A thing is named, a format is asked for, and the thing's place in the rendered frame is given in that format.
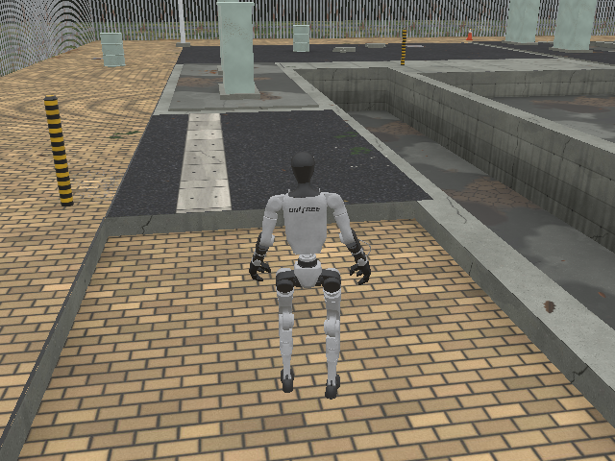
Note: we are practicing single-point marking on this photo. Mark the robot right upper arm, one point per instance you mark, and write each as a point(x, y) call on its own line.
point(341, 217)

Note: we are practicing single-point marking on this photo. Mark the robot left upper arm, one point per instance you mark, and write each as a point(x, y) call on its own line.
point(275, 203)

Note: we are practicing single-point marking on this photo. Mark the robot left hand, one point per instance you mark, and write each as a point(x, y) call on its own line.
point(253, 270)

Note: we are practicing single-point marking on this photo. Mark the robot right hand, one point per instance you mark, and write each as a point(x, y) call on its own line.
point(365, 270)

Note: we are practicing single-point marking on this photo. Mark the robot right foot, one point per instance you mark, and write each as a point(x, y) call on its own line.
point(331, 391)

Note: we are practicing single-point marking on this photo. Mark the robot left shin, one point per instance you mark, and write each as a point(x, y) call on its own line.
point(286, 347)

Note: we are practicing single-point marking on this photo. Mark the left robot forearm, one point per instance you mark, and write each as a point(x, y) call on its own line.
point(259, 253)

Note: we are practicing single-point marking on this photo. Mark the right robot forearm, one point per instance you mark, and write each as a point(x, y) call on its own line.
point(357, 251)

